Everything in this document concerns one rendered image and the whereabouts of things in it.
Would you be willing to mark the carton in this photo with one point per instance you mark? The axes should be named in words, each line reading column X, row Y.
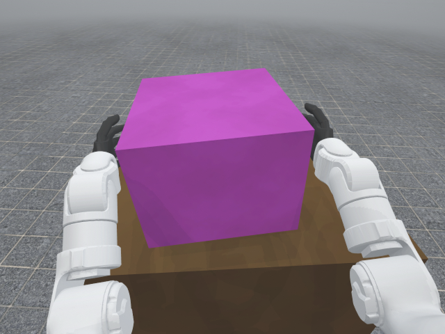
column 214, row 156

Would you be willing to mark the robot right forearm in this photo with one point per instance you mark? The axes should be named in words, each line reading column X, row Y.
column 371, row 227

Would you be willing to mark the right robot hand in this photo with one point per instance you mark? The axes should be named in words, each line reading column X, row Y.
column 320, row 123

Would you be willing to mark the robot left forearm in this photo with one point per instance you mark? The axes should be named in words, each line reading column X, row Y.
column 90, row 217

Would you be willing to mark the robot right upper arm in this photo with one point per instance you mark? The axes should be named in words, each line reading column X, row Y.
column 396, row 294

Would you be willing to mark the pedestal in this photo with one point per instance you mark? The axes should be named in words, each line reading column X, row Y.
column 289, row 282

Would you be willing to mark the left robot hand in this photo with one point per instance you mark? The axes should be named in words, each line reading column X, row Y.
column 105, row 141

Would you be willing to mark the robot left upper arm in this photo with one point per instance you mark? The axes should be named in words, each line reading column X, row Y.
column 99, row 308

